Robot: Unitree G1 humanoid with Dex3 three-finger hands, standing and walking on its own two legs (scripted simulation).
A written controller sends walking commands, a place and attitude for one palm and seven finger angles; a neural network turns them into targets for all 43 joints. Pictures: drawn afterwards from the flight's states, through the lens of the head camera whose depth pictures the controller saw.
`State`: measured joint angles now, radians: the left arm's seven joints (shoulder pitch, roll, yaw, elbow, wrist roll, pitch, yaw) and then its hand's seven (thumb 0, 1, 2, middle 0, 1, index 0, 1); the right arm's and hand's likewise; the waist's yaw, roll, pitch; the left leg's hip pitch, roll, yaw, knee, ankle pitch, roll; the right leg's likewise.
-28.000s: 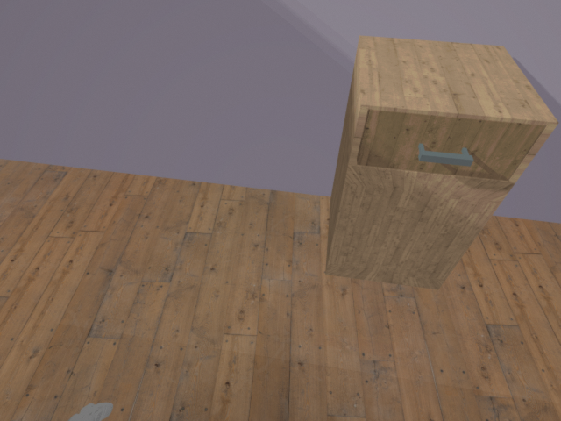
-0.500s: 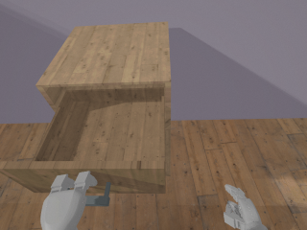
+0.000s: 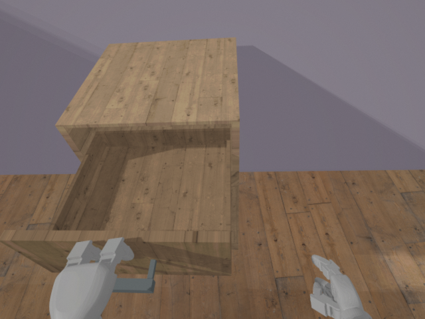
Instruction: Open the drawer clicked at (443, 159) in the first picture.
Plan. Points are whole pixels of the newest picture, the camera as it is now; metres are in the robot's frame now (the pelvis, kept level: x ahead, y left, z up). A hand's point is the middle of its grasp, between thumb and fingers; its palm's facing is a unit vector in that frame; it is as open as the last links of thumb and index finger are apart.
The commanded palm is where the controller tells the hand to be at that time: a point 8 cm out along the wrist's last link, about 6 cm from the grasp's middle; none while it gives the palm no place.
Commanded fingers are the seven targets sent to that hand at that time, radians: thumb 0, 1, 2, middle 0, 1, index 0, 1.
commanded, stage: lift the hand off the handle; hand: left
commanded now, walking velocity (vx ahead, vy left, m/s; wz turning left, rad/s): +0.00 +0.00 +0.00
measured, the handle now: (122, 274) +0.20 +0.21 -0.03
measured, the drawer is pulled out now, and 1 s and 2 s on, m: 0.30 0.30 0.30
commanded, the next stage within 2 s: draw the hand back to the body in 1.04 s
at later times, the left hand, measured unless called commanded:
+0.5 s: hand (94, 284) +0.16 +0.21 +0.06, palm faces +0.04 -0.17 -0.98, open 13.4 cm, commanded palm +0.14 +0.20 +0.13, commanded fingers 0.00 -0.50 0.30 -0.30 -1.20 -0.30 -1.20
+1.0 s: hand (80, 266) +0.17 +0.22 +0.10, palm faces +0.09 -0.19 -0.98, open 13.9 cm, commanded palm +0.14 +0.21 +0.16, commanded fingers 0.00 -0.50 0.30 -0.30 -1.20 -0.30 -1.20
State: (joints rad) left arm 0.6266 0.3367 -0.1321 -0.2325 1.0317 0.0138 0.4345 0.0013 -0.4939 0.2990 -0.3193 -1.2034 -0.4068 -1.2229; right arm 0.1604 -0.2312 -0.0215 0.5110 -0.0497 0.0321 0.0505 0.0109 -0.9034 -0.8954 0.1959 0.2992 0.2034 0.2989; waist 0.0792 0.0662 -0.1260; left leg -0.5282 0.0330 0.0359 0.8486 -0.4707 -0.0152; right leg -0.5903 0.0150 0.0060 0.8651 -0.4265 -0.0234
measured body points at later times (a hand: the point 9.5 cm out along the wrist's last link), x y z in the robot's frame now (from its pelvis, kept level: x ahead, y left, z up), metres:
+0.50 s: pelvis +0.00 +0.00 +0.01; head +0.01 -0.03 +0.46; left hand +0.15 +0.22 +0.11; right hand +0.22 -0.20 -0.07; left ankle -0.03 +0.13 -0.70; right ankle +0.00 -0.11 -0.70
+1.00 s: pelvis +0.01 +0.01 +0.03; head +0.01 -0.02 +0.48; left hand +0.16 +0.22 +0.16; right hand +0.24 -0.18 -0.05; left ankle -0.03 +0.13 -0.70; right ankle +0.00 -0.11 -0.70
